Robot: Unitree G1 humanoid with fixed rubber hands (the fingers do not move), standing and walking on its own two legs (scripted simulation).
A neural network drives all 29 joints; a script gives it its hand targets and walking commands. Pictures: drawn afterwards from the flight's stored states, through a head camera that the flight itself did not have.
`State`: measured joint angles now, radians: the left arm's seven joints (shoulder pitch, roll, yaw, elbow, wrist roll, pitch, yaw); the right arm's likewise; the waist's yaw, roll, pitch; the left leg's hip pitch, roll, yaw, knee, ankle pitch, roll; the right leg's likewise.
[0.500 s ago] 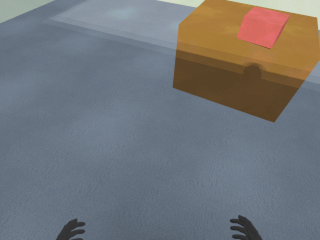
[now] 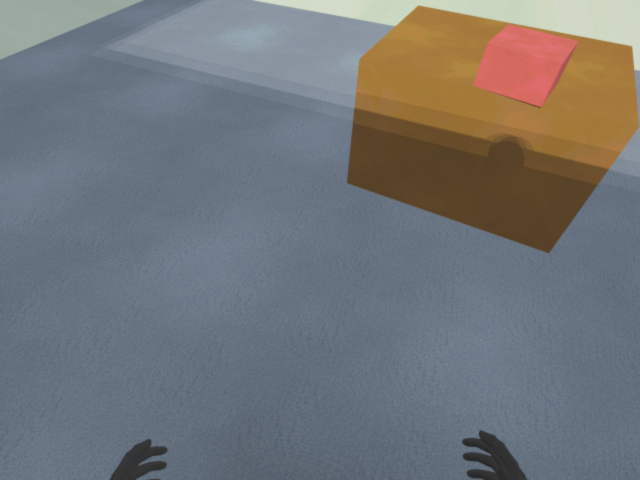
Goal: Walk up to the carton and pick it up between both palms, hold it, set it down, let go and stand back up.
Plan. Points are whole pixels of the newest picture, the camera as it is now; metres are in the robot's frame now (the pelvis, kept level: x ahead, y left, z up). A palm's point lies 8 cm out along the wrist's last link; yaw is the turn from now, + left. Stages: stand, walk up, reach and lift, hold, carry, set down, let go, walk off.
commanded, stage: stand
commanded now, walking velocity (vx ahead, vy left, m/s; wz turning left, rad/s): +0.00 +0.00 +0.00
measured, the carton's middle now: (524, 64) +1.38 -0.73 -0.08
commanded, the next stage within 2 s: none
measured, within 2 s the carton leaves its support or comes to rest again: neither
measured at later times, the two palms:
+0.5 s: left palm out of the picture +0.11 +0.24 -0.09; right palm out of the picture +0.12 -0.24 -0.09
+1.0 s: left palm out of the picture +0.09 +0.25 -0.09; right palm out of the picture +0.10 -0.24 -0.09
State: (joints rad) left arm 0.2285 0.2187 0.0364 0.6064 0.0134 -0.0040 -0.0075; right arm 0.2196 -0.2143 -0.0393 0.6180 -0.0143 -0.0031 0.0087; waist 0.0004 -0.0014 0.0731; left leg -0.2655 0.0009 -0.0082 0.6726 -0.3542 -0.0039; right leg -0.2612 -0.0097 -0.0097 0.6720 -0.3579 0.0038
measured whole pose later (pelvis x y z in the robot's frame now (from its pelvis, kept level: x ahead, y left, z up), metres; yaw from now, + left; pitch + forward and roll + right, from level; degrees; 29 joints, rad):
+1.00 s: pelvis -0.02 +0.00 +0.00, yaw +1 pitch -3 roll +0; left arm 0.27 0.23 0.03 0.65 0.01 -0.01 -0.01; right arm 0.26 -0.22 -0.03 0.66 -0.01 -0.01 0.01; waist 0.00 0.00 0.06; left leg -0.27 0.00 -0.03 0.63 -0.30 -0.01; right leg -0.26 -0.01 -0.02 0.62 -0.31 0.00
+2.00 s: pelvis -0.02 -0.01 +0.00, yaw +1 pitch -3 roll +0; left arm 0.27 0.23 0.02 0.67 0.01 0.00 -0.01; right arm 0.28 -0.23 -0.02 0.66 -0.01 -0.01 0.01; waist 0.01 0.00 0.05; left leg -0.28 0.00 -0.04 0.63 -0.30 -0.01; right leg -0.27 -0.02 -0.03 0.63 -0.31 0.00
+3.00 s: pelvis -0.01 -0.01 +0.01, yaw +2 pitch -3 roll +0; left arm 0.28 0.24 0.02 0.70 0.00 0.00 0.00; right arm 0.27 -0.23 -0.02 0.71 -0.01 0.00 0.00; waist 0.00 0.00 0.05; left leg -0.26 0.00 -0.05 0.59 -0.29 -0.02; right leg -0.24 -0.01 -0.05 0.59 -0.31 -0.01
